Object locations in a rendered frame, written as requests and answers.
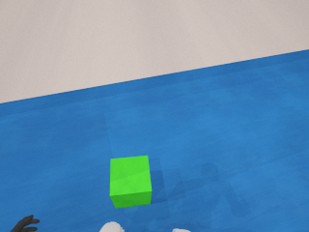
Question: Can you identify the robot left thigh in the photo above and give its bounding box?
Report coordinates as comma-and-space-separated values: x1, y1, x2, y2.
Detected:
99, 222, 125, 232

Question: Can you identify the left robot hand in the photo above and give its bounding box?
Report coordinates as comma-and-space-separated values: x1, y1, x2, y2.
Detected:
11, 215, 40, 232

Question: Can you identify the carton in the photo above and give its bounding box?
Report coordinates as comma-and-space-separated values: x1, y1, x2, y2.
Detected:
109, 156, 152, 209

